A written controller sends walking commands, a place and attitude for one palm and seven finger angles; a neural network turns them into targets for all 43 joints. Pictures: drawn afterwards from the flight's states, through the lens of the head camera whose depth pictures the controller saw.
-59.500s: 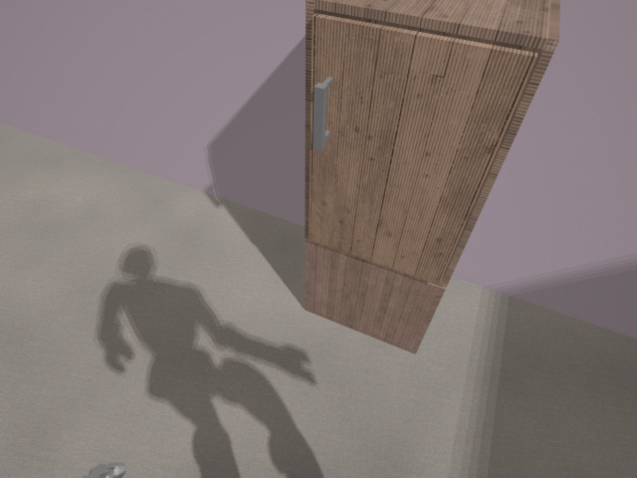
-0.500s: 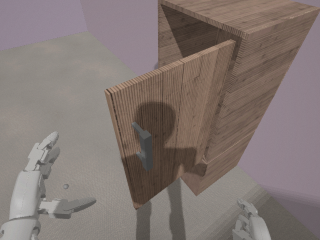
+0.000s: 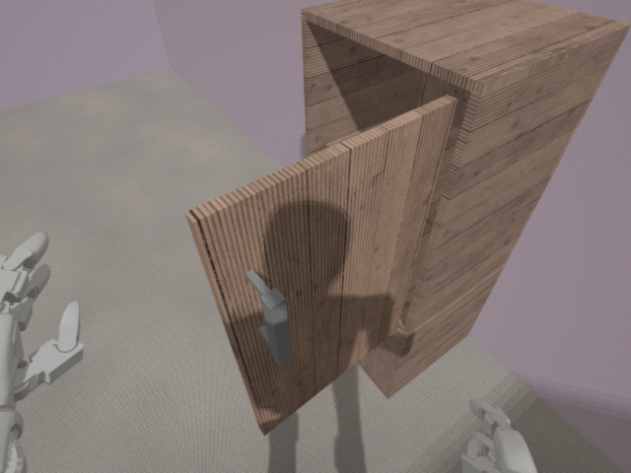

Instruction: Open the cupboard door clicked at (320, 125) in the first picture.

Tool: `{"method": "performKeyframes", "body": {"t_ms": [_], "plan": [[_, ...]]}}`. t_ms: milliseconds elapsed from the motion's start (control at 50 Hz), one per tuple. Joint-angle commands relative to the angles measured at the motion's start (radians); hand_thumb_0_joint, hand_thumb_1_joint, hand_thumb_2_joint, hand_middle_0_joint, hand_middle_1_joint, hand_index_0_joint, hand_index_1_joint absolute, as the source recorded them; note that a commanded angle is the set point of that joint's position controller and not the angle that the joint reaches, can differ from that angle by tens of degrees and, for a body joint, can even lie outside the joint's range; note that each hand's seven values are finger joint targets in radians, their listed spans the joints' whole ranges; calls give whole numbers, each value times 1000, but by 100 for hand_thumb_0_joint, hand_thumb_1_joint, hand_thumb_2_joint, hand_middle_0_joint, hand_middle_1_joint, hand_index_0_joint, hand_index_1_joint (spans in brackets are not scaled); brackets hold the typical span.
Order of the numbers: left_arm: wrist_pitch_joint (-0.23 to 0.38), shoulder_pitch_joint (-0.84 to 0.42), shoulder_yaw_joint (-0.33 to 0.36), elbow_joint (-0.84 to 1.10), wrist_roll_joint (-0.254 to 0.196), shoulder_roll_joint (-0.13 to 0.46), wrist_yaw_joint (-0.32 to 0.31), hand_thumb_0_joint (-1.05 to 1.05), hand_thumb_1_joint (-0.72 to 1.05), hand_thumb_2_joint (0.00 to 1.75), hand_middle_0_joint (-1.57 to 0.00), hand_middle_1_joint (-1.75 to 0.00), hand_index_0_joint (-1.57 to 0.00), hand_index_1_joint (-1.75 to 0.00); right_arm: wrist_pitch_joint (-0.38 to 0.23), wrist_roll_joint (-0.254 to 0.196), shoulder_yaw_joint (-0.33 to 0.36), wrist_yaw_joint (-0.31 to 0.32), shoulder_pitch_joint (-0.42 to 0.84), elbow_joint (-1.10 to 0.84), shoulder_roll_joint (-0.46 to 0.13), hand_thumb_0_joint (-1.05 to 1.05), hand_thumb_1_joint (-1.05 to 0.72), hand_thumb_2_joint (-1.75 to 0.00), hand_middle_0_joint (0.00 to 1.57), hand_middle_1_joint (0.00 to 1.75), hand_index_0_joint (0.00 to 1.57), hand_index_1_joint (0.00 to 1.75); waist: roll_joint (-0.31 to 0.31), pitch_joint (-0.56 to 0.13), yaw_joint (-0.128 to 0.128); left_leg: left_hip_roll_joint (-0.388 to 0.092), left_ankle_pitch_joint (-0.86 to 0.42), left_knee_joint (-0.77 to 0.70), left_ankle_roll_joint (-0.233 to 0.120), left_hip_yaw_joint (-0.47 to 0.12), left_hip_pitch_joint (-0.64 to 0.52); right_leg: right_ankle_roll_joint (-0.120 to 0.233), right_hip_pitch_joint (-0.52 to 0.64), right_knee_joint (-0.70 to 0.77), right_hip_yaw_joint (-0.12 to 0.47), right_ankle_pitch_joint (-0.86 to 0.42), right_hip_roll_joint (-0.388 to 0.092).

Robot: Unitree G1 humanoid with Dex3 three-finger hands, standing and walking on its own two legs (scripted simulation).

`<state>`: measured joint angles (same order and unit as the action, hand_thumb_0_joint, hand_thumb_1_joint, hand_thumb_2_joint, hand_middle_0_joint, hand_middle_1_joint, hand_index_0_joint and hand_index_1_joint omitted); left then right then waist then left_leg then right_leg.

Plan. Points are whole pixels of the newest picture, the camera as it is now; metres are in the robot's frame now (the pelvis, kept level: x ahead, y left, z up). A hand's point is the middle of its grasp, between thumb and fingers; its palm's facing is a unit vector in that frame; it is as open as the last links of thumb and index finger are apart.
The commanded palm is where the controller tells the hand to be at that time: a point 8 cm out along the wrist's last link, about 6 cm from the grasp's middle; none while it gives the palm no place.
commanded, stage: draw the hand back to the body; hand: left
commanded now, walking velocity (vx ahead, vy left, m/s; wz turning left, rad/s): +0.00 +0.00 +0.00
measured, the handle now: (269, 319) +0.28 +0.10 +0.07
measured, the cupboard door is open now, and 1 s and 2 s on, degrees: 93 93 93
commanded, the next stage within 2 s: step back with the hand held close in 0.32 s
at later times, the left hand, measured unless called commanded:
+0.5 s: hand (81, 364) +0.17 +0.24 +0.15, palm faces +0.44 -0.80 -0.40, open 7.4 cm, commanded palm +0.12 +0.28 +0.17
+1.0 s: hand out of the picture +0.12 +0.28 +0.16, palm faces +0.35 -0.79 -0.50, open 7.4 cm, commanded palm +0.06 +0.32 +0.17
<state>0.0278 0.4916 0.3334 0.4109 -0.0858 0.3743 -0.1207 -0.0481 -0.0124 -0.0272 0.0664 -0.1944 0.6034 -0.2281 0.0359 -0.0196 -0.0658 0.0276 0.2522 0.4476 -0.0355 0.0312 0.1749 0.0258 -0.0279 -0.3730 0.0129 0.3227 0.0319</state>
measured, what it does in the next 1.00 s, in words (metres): shifts its weight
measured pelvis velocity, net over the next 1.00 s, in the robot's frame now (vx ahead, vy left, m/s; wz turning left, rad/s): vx -0.09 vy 0.03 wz -0.03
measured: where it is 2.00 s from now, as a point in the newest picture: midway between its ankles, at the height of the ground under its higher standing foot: outside the picture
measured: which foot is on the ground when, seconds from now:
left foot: down 0.00-1.00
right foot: down 0.00-0.98, up 1.00-1.00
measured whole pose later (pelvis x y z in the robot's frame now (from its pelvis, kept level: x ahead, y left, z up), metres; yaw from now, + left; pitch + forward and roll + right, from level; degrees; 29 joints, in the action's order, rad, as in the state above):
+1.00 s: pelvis -0.09 +0.03 -0.01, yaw -2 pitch -1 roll -2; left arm 0.15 0.58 0.42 0.52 -0.05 0.45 -0.14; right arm 0.02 -0.03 0.01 0.08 -0.21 0.53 -0.23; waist 0.02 0.04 0.00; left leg 0.01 0.14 0.50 -0.07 0.06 0.36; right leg -0.01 -0.24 -0.48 0.04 0.23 0.05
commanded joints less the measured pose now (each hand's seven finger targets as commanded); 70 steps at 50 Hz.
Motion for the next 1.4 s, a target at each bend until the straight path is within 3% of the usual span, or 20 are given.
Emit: {"method": "performKeyframes", "body": {"t_ms": [0, 100, 240, 400, 420, 440, 460, 560, 780, 860, 980, 1060, 1120, 1160, 1200, 1240, 1260, 1300, 1340, 1380], "plan": [[62, -44, 90, 170, 4, 137, -9, 0, 90, 90, -20, -30, -20, -30, -43, 1, 47, 4, 105, -159, -111, 0, -90, -90, 20, 30, 20, 30, 19, -68, 10, -61, -423, -29, 9, -31, -163, -13, -115, 44, -21, -403, -26], [72, -59, 118, 187, 2, 173, -10, 0, 90, 90, -20, -30, -20, -30, -39, 3, 49, 9, 117, -163, -109, 0, -90, -90, 20, 30, 20, 30, -22, -84, 1, -50, -368, -33, 1, -21, -151, -14, -95, 52, -14, -419, -29], [87, -74, 120, 199, 0, 177, -9, 0, 90, 90, -20, -30, -20, -30, -49, 1, 44, 14, 127, -149, -98, 0, -90, -90, 20, 30, 20, 30, 54, -62, 4, -40, -326, -30, 0, -11, -158, -14, -106, 73, -5, -405, -34], [99, -80, 113, 146, -6, 165, -2, 0, 90, 90, -20, -30, -20, -30, -50, 0, 51, 19, 142, -143, -103, 0, -90, -90, 20, 30, 20, 30, -24, -11, 5, -38, -257, -39, -7, -9, -145, -22, -133, 107, 8, -354, -35], [114, -178, 98, 252, -4, 180, -3, 0, 90, 90, -20, -30, -20, -30, -59, -1, 51, 19, 151, -151, -104, 0, -90, -90, 20, 30, 20, 30, 30, -51, 11, -35, -250, -38, -8, -10, -162, -21, -120, 100, 14, -351, -43], [147, -225, 240, 265, 8, 316, -19, 0, 90, 90, -20, -30, -20, -30, -42, -11, 55, 18, 122, -164, -122, 0, -90, -90, 20, 30, 20, 30, 20, 31, 37, -52, -206, 21, -25, -33, -139, -53, -245, 155, 120, -449, -86], [148, -131, 171, 188, 14, 229, -10, 0, 90, 90, -20, -30, -20, -30, -23, -1, 56, 16, 125, -144, -114, 0, -90, -90, 20, 30, 20, 30, -25, 11, 42, -49, -199, 44, -25, -38, -122, -66, -223, 138, 114, -524, -107], [133, -5, 137, 135, 23, 179, -4, 0, 90, 90, -20, -30, -20, -30, 31, -12, 74, 9, 113, -178, -118, 0, -90, -90, 20, 30, 20, 30, -43, -73, 47, -65, -302, 47, -15, -8, -122, -94, -182, 70, 79, -670, -110], [149, 47, 220, 290, 19, 274, -37, 0, 90, 90, -20, -30, -20, -30, 60, -19, 85, 23, 116, -227, -119, 0, -90, -90, 20, 30, 20, 30, 25, -130, 48, -111, -341, 3, -13, -50, -48, -63, -177, -3, 65, -452, -78], [170, 77, 218, 310, 22, 253, -43, 0, 90, 90, -20, -30, -20, -30, 37, -16, 84, 20, 98, -231, -126, 0, -90, -90, 20, 30, 20, 30, 91, -99, 56, -136, -133, -65, -14, -99, 53, -32, -178, -25, 60, -234, -44], [197, 78, 239, 283, 52, 220, -48, 0, 90, 90, -20, -30, -20, -30, -14, -4, 87, 23, 96, -232, -147, 0, -90, -90, 20, 30, 20, 30, 209, -30, 45, -246, 450, -312, -68, -255, 475, -32, 41, -266, -3, -51, 40], [196, 43, 215, 259, 54, 193, -44, 0, 90, 90, -20, -30, -20, -30, -40, 0, 90, 14, 71, -207, -134, 0, -90, -90, 20, 30, 20, 30, 102, -17, 52, -239, 446, -274, -60, -238, 488, -12, 8, -246, -6, 29, 36], [200, 29, 184, 277, 39, 195, -43, 0, 90, 90, -20, -30, -20, -30, -50, 2, 87, 5, 73, -187, -115, 0, -90, -90, 20, 30, 20, 30, -33, -10, 68, -114, 254, -75, 14, -127, 219, 43, -281, 40, 128, 161, -58], [220, -19, 152, 294, 27, 189, -51, 0, 90, 90, -20, -30, -20, -30, -54, 0, 88, -7, 45, -147, -105, 0, -90, -90, 20, 30, 20, 30, -145, -79, 82, -46, 27, 208, 43, -53, -38, 97, -456, 137, 238, 1, -204], [216, -52, 154, 330, 36, 212, -60, 0, 90, 90, -20, -30, -20, -30, -57, -2, 96, 0, 42, -129, -112, 0, -90, -90, 20, 30, 20, 30, -186, -110, 92, -31, 32, 339, 33, -72, -57, 116, -457, 83, 235, -220, -258], [214, -56, 184, 351, 41, 245, -60, 0, 90, 90, -20, -30, -20, -30, -57, 5, 78, 10, 65, -147, -99, 0, -90, -90, 20, 30, 20, 30, -125, -83, 89, -52, -38, 190, 28, -75, 8, 78, -368, -6, 176, -395, -221], [212, -74, 194, 363, 38, 254, -59, 0, 90, 90, -20, -30, -20, -30, -54, 5, 70, 19, 75, -151, -108, 0, -90, -90, 20, 30, 20, 30, -39, -58, 84, -77, -233, 49, 22, -101, 12, 25, -343, -86, 117, -401, -140], [210, -98, 217, 373, 39, 265, -63, 0, 90, 90, -20, -30, -20, -30, -58, 11, 68, 30, 97, -150, -123, 0, -90, -90, 20, 30, 20, 30, 177, -83, 56, -218, -552, -79, -21, -229, 27, -35, -265, -240, 22, -182, 4], [220, -28, 228, 322, 31, 252, -56, 0, 90, 90, -20, -30, -20, -30, -76, 32, 76, 13, 68, -142, -106, 0, -90, -90, 20, 30, 20, 30, 256, -143, 53, -315, -407, -195, -68, -340, 70, -25, -239, -450, 39, 204, 45], [219, 18, 241, 304, 24, 235, -56, 0, 90, 90, -20, -30, -20, -30, -84, 43, 81, 3, 74, -135, -107, 0, -90, -90, 20, 30, 20, 30, 207, -116, 50, -351, -126, -243, -109, -363, 201, -19, -214, -580, 77, 208, 40]]}}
